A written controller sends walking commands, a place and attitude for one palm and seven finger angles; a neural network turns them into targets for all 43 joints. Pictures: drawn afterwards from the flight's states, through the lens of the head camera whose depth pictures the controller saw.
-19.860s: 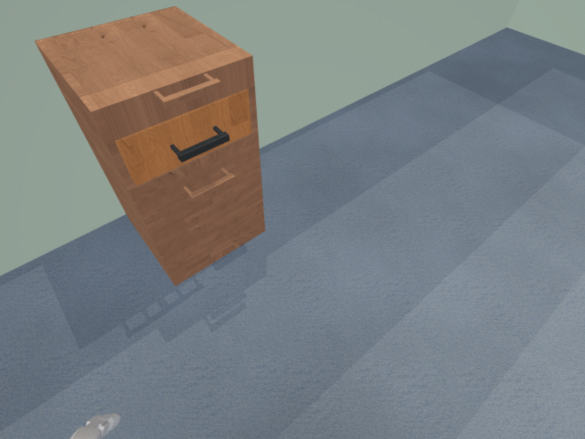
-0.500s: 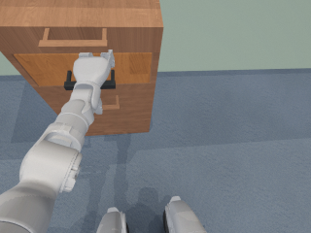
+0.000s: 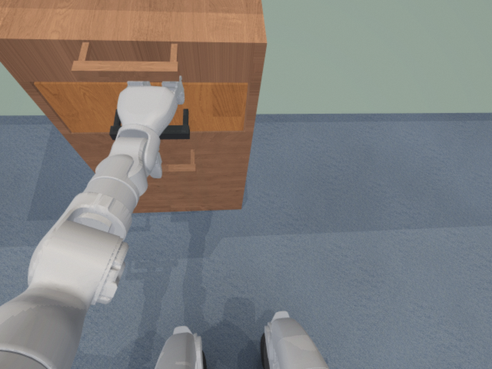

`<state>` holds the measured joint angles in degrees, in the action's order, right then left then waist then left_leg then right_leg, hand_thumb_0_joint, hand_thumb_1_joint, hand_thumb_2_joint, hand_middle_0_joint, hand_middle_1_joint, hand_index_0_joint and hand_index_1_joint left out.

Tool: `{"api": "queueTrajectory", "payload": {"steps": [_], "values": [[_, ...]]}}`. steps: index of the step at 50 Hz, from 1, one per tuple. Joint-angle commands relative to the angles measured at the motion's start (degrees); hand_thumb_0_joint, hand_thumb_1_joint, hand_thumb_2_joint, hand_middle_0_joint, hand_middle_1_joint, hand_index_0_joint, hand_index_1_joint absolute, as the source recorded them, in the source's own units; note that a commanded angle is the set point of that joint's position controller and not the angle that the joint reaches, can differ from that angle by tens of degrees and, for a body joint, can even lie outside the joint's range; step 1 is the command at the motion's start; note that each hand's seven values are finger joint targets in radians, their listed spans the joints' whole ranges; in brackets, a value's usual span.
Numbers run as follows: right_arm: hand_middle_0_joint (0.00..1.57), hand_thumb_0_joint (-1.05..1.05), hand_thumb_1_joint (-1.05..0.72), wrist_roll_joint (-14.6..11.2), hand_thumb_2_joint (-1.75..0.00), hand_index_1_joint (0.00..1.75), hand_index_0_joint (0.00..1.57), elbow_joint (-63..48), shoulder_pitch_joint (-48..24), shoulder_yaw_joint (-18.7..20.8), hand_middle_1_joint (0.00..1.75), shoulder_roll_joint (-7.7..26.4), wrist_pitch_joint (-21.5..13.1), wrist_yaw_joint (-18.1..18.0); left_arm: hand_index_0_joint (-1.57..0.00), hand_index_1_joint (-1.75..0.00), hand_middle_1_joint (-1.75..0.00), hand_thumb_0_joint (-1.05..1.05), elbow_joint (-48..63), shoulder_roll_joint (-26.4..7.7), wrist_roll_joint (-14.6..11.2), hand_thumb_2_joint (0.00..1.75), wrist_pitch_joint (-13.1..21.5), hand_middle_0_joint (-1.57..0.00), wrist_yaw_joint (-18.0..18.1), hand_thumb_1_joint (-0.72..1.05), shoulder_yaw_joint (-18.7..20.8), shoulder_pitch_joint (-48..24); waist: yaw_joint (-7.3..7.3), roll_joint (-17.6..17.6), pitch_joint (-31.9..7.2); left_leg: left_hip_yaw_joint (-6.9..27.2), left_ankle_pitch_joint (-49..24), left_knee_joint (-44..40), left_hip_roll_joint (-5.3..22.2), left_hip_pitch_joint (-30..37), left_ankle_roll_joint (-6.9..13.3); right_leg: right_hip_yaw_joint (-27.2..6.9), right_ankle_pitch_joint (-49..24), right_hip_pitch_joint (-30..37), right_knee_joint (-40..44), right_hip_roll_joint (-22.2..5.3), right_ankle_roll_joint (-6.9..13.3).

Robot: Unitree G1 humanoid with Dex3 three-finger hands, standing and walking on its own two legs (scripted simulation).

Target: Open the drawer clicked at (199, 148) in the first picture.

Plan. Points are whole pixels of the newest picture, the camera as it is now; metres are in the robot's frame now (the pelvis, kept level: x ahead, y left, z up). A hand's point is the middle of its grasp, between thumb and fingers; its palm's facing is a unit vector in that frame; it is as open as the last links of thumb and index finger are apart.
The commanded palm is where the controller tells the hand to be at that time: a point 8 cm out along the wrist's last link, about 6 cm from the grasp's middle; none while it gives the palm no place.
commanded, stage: move the hooked fingers above the handle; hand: left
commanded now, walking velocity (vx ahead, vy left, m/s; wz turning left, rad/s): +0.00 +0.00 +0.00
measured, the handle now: (151, 123) +0.59 +0.13 -0.07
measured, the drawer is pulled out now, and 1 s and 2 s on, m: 0.00 0.00 0.00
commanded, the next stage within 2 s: lower the fingers behind the handle in 1.50 s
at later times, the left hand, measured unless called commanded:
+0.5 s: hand (159, 125) +0.53 +0.10 +0.00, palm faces -0.06 -0.05 -1.00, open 13.9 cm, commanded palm +0.52 +0.11 +0.03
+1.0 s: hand (149, 128) +0.53 +0.12 +0.00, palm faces -0.06 -0.03 -1.00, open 13.9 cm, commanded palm +0.52 +0.12 +0.03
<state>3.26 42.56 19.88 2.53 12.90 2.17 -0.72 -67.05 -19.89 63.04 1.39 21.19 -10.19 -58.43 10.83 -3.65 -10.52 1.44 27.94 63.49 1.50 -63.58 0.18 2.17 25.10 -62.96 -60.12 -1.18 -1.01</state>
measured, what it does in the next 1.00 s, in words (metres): stands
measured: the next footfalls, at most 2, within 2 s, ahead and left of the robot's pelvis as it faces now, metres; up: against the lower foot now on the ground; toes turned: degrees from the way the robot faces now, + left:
none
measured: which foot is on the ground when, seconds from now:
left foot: down 0.00-1.00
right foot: down 0.00-1.00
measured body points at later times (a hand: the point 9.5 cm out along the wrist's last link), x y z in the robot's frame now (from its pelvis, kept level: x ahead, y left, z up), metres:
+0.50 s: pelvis +0.01 +0.00 +0.00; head +0.15 +0.00 +0.43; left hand +0.52 +0.10 +0.06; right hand -0.01 -0.26 -0.13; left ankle +0.00 +0.12 -0.65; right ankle +0.02 -0.14 -0.65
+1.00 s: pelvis +0.00 +0.00 +0.00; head +0.15 +0.00 +0.42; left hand +0.53 +0.12 +0.05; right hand -0.02 -0.26 -0.13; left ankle +0.00 +0.12 -0.65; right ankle +0.02 -0.14 -0.65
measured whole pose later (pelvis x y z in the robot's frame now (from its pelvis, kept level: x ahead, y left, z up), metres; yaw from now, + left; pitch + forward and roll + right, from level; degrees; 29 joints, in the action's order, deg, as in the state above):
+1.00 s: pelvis +0.00 +0.00 +0.00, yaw +0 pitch +28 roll -2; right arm 3.1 42.7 20.2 2.5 12.7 2.2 -0.7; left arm -66.7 -21.5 63.4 0.1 23.1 -8.0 -57.2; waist 10.6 -4.1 -10.0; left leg 0.9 28.1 63.5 1.8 -63.7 0.1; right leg 1.6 25.2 -63.5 -60.5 -0.8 -0.9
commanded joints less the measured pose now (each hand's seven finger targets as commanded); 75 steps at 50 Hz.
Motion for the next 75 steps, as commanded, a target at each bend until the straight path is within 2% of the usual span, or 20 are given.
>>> {"api": "queueTrajectory", "payload": {"steps": [1, 5, 9, 14, 17, 20, 24, 28, 31, 35, 37, 40, 43, 46, 50, 56, 60, 62, 70, 75], "values": [[0.20, 0.00, -0.90, 1.15, -0.90, 0.30, 0.20, -1.31, 10.32, 2.60, 0.30, 10.02, 0.14, 0.43, -0.30, -1.20, -1.20, 0.00, 4.04, -10.54, 2.42, 0.30, -1.26, -0.30, 7.41, -0.50, 7.15, -22.58, 2.29, -4.44, -20.70, 0.21, -20.02, -4.52, -1.59, 16.38, 1.58, 1.44, -12.96, 5.70, 3.78, 3.50, 3.69], [0.20, 0.00, -0.90, 1.48, -0.90, 0.30, 0.20, -4.00, 7.73, 2.09, 0.30, 10.07, 1.62, 1.30, -0.30, -1.20, -1.20, 0.00, 5.41, -15.32, 3.80, 0.30, -7.20, -0.30, 11.86, -0.50, 10.78, -20.73, -0.15, -5.50, -28.52, -2.12, -23.97, -2.91, -2.09, 14.26, 1.72, 0.44, -20.18, 13.06, 1.93, 3.35, 3.48], [0.20, 0.00, -0.90, 0.41, -0.90, 0.30, 0.20, -5.12, 7.21, 2.33, 0.30, 10.43, 2.34, 0.97, -0.30, -1.20, -1.20, 0.00, 9.14, -17.58, 3.62, 0.30, -11.67, -0.30, 10.85, -0.50, 10.23, -24.12, 0.59, -3.73, -34.70, -2.61, -23.51, -3.35, -2.05, 15.47, 2.01, -0.37, -23.75, 19.85, 2.94, 3.23, 2.61], [0.20, 0.00, -0.90, -0.32, -0.90, 0.30, 0.20, -4.22, 10.19, 3.92, 0.30, 10.17, 1.07, -0.58, -0.30, -1.20, -1.20, 0.00, 19.73, -15.02, -1.24, 0.30, -6.87, -0.30, 3.42, -0.50, 7.32, -28.61, 3.07, -1.38, -43.60, -1.15, -25.15, -4.95, -1.96, 23.98, 2.63, -1.02, -27.61, 25.42, 6.04, 3.12, 1.73], [0.20, 0.00, -0.90, 0.00, -0.90, 0.30, 0.20, -2.41, 11.37, 4.48, 0.30, 9.39, -0.50, -1.16, -0.30, -1.20, -1.20, 0.00, 21.45, -5.71, -2.14, 0.30, -1.91, -0.30, 0.80, -0.50, 0.10, -28.81, 5.11, -2.02, -38.47, -0.13, -25.93, -5.17, -1.53, 28.63, 2.42, -0.23, -24.35, 18.34, 7.33, 3.28, 1.73], [0.20, 0.00, -0.90, 0.33, -0.90, 0.30, 0.20, -0.19, 11.93, 4.25, 0.30, 9.41, -0.90, -1.15, -0.30, -1.20, -1.20, 0.00, 14.38, -4.28, -0.40, 0.30, 0.64, -0.30, 1.79, -0.50, 0.09, -24.93, 4.89, -1.42, -26.75, 0.51, -22.89, -5.26, -1.22, 25.10, 2.02, 0.74, -17.99, 10.88, 7.39, 3.53, 2.22], [0.20, 0.00, -0.90, 0.74, -0.90, 0.30, 0.20, 0.09, 10.74, 2.94, 0.30, 9.78, -0.05, 0.10, -0.30, -1.20, -1.20, 0.00, 3.47, -8.01, 1.48, 0.30, -1.21, -0.30, 6.14, -0.50, 5.01, -21.06, 3.08, -1.45, -18.87, -0.23, -19.47, -5.31, -1.78, 16.65, 1.83, 1.10, -14.36, 7.90, 5.72, 3.62, 3.19], [0.20, 0.00, -0.90, 1.23, -0.90, 0.30, 0.20, -2.38, 8.52, 1.87, 0.30, 10.32, 1.44, 1.10, -0.30, -1.20, -1.20, 0.00, 1.22, -14.35, 2.79, 0.30, -6.61, -0.30, 9.99, -0.50, 9.81, -19.55, 0.68, -3.37, -23.36, -1.83, -21.03, -4.35, -2.28, 12.75, 1.88, 0.41, -17.87, 11.93, 3.04, 3.45, 3.45], [0.20, 0.00, -0.90, 1.03, -0.90, 0.30, 0.20, -3.96, 7.52, 2.04, 0.30, 10.31, 1.85, 1.08, -0.30, -1.20, -1.20, 0.00, 3.47, -15.35, 4.11, 0.30, -9.79, -0.30, 10.92, -0.50, 9.37, -21.95, 1.09, -2.84, -28.52, -2.55, -22.28, -3.27, -2.15, 13.10, 2.03, -0.05, -20.91, 15.13, 2.52, 3.32, 3.02], [0.20, 0.00, -0.90, 0.10, -0.90, 0.30, 0.20, -4.79, 7.69, 2.30, 0.30, 10.71, 2.50, 0.34, -0.30, -1.20, -1.20, 0.00, 7.33, -18.40, 2.31, 0.30, -11.80, -0.30, 8.57, -0.50, 10.33, -24.18, 1.23, -0.53, -35.97, -2.58, -22.75, -3.92, -2.22, 15.06, 2.38, -0.74, -24.10, 22.00, 3.32, 3.11, 2.19], [0.20, 0.00, -0.90, -0.23, -0.90, 0.30, 0.20, -4.75, 8.12, 2.66, 0.30, 10.35, 2.07, -0.14, -0.30, -1.20, -1.20, 0.00, 10.35, -16.60, 0.98, 0.30, -10.97, -0.30, 6.77, -0.50, 8.91, -27.01, 2.53, 0.08, -36.67, -2.14, -21.69, -4.39, -2.03, 16.78, 2.56, -0.90, -23.41, 22.01, 4.45, 3.04, 1.87], [0.20, 0.00, -0.90, -0.43, -0.90, 0.30, 0.20, -4.37, 9.32, 3.14, 0.30, 10.41, 1.10, -0.89, -0.30, -1.20, -1.20, 0.00, 16.10, -17.23, -0.38, 0.30, -6.65, -0.30, 3.97, -0.50, 8.80, -28.09, 2.40, -0.68, -39.76, -1.64, -21.18, -4.91, -2.03, 19.77, 2.73, -1.31, -23.32, 23.25, 5.46, 3.01, 1.73], [0.20, 0.00, -0.90, -0.16, -0.90, 0.30, 0.20, -2.62, 11.13, 3.93, 0.30, 9.57, -0.61, -1.30, -0.30, -1.20, -1.20, 0.00, 17.56, -8.87, -0.57, 0.30, -1.95, -0.30, 2.61, -0.50, 2.94, -28.52, 4.60, -1.74, -35.36, -0.62, -22.27, -4.87, -1.55, 23.85, 2.59, -0.31, -21.27, 16.99, 6.53, 3.17, 1.79], [0.20, 0.00, -0.90, 0.09, -0.90, 0.30, 0.20, -1.15, 11.63, 3.80, 0.30, 9.87, -0.93, -1.10, -0.30, -1.20, -1.20, 0.00, 11.68, -7.85, 0.12, 0.30, -0.31, -0.30, 3.03, -0.50, 2.91, -24.46, 4.39, -0.75, -27.59, -0.04, -19.94, -4.96, -1.46, 21.63, 2.27, 0.33, -16.42, 11.77, 6.73, 3.53, 2.24], [0.20, 0.00, -0.90, 0.52, -0.90, 0.30, 0.20, -0.63, 11.20, 3.24, 0.30, 10.07, -0.45, 0.19, -0.30, -1.20, -1.20, 0.00, 5.66, -8.12, 1.01, 0.30, -1.47, -0.30, 5.84, -0.50, 4.53, -22.60, 3.43, -2.66, -22.65, -0.20, -19.59, -5.11, -1.54, 18.54, 1.84, 1.00, -14.20, 8.45, 5.75, 3.70, 2.98], [0.20, 0.00, -0.90, 0.91, -0.90, 0.30, 0.20, -2.50, 9.47, 2.57, 0.30, 10.49, 0.89, 0.99, -0.30, -1.20, -1.20, 0.00, 6.27, -15.09, 3.11, 0.30, -5.80, -0.30, 9.27, -0.50, 9.13, -23.77, 1.62, -4.39, -27.65, -1.42, -22.04, -3.79, -1.79, 16.10, 1.83, 0.41, -18.41, 12.33, 3.41, 3.62, 3.11], [0.20, 0.00, -0.90, 0.78, -0.90, 0.30, 0.20, -3.88, 9.07, 3.02, 0.30, 10.45, 1.18, 0.86, -0.30, -1.20, -1.20, 0.00, 12.55, -16.85, 2.44, 0.30, -6.22, -0.30, 8.71, -0.50, 10.43, -24.27, 0.78, -5.75, -36.03, -1.46, -25.55, -3.52, -1.68, 20.41, 1.78, 0.05, -22.55, 17.02, 3.28, 3.55, 2.77], [0.20, 0.00, -0.90, 0.53, -0.90, 0.30, 0.20, -3.90, 9.32, 3.35, 0.30, 10.25, 1.09, 0.53, -0.30, -1.20, -1.20, 0.00, 14.54, -15.53, 1.56, 0.30, -5.74, -0.30, 7.79, -0.50, 9.48, -25.26, 1.71, -3.82, -37.71, -0.75, -26.29, -3.67, -1.50, 22.23, 1.86, 0.09, -23.31, 17.93, 3.69, 3.55, 2.53], [0.20, 0.00, -0.90, 0.33, -0.90, 0.30, 0.20, -0.98, 11.19, 4.06, 0.30, 10.06, 0.05, -0.01, -0.30, -1.20, -1.20, 0.00, 12.63, -8.07, 0.11, 0.30, -3.20, -0.30, 5.57, -0.50, 3.58, -25.32, 4.14, -2.48, -29.92, 0.09, -23.93, -5.43, -1.10, 24.65, 1.85, 0.87, -18.89, 13.02, 6.81, 3.85, 2.34], [0.20, 0.00, -0.90, 0.60, -0.90, 0.30, 0.20, -0.57, 11.12, 3.63, 0.30, 9.99, 0.24, 0.59, -0.30, -1.20, -1.20, 0.00, 6.96, -6.82, 0.42, 0.30, -3.29, -0.30, 5.69, -0.50, 3.70, -22.21, 3.32, -2.81, -25.16, 0.14, -23.40, -5.89, -1.28, 22.47, 1.56, 1.29, -17.03, 10.74, 6.52, 4.00, 2.91]]}}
